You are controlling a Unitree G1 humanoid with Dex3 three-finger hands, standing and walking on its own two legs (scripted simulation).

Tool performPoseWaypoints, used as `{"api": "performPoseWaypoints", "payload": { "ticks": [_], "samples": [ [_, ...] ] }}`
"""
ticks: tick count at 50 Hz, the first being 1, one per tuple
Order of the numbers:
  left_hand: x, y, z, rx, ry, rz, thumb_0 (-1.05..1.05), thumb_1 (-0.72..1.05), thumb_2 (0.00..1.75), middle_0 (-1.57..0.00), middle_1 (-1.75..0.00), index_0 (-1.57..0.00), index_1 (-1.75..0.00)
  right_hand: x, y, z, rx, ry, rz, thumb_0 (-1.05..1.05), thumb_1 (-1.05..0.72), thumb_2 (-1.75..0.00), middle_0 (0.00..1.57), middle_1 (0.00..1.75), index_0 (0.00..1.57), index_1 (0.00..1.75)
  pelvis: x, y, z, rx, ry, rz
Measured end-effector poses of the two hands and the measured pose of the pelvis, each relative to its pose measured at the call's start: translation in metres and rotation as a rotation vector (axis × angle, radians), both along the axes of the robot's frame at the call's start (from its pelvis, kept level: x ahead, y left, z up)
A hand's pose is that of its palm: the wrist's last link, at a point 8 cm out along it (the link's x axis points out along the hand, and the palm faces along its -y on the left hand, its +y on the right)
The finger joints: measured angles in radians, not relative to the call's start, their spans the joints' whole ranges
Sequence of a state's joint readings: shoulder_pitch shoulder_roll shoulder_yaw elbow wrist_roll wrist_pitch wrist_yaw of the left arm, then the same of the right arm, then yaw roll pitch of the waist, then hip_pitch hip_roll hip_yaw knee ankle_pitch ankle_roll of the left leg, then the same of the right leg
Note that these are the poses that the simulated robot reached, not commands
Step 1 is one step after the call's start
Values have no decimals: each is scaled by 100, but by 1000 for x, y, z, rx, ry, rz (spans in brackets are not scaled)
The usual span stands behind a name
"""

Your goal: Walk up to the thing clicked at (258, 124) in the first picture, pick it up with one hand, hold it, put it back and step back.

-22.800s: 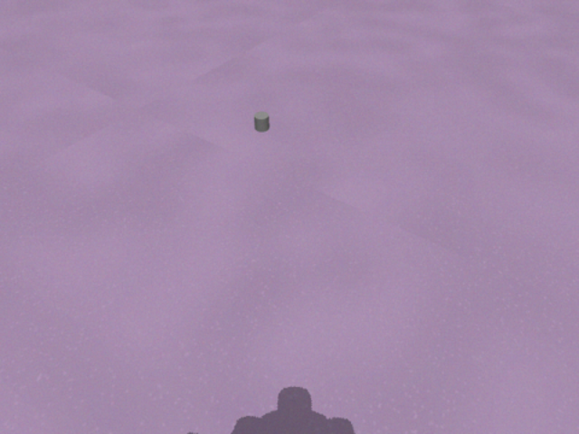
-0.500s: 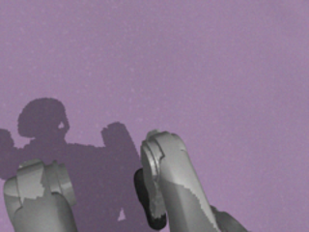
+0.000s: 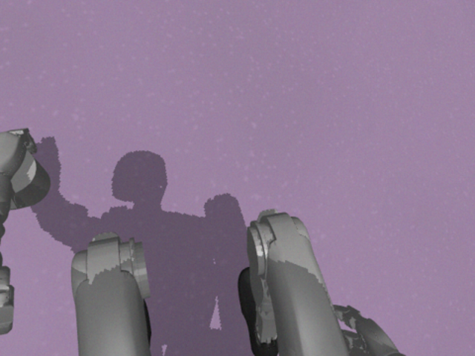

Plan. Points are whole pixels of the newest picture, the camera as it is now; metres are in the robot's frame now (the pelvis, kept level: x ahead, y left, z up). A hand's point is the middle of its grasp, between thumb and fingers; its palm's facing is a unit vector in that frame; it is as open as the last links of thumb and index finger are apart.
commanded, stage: settle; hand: left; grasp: from above
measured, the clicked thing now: (14, 177) +0.43 +0.34 -0.22
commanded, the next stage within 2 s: lift in 0.18 s
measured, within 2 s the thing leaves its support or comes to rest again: neither
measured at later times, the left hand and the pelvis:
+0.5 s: hand out of the picture +0.42 +0.33 -0.13, palm faces -0.44 -0.10 -0.89, open 11.0 cm; pelvis -0.01 +0.00 +0.02, yaw +2 degrees
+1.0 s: hand out of the picture +0.36 +0.33 +0.00, palm faces -0.45 -0.12 -0.89, open 11.0 cm; pelvis -0.01 +0.00 +0.12, yaw +5 degrees
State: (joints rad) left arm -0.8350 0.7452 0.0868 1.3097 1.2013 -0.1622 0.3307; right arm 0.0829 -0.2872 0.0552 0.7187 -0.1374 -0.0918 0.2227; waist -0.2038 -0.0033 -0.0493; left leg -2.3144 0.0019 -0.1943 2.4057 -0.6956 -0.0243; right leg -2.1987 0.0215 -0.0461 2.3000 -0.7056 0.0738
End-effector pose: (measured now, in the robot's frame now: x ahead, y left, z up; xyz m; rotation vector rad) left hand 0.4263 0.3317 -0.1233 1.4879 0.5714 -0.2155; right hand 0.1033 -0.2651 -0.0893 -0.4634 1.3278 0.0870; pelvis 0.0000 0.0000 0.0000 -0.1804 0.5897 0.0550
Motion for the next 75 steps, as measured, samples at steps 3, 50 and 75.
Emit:
{"api": "performPoseWaypoints", "payload": {
  "ticks": [3,50,75],
  "samples": [
    [-2,-1,8,-14,10,-8,0,-19,73,-52,-80,-56,-78,-1,-1,3,-1,-2,-1,0,-92,-90,20,30,20,30,-2,-1,5,5,-3,2],
    [-64,-4,178,-34,-34,-15,0,-21,71,-58,-73,-62,-73,24,6,109,-20,-163,-135,0,-92,-90,20,30,21,30,-9,1,118,51,-12,48],
    [-100,-38,384,-54,-21,26,0,-20,70,-57,-74,-61,-72,51,18,271,34,-282,-211,0,-91,-89,20,30,21,30,21,-1,291,134,-214,64]
  ]
}}
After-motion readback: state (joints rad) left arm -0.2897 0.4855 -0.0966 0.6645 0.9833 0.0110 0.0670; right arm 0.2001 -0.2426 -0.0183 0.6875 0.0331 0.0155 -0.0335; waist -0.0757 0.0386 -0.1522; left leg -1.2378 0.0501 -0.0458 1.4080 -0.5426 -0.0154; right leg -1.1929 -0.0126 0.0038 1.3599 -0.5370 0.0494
